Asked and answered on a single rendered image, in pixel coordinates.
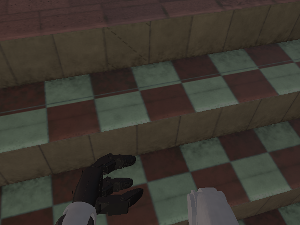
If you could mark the robot right thigh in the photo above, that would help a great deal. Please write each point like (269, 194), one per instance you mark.
(207, 206)

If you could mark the left robot hand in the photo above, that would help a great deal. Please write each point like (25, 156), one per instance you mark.
(95, 190)

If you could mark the robot left forearm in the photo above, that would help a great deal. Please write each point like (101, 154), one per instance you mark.
(78, 213)

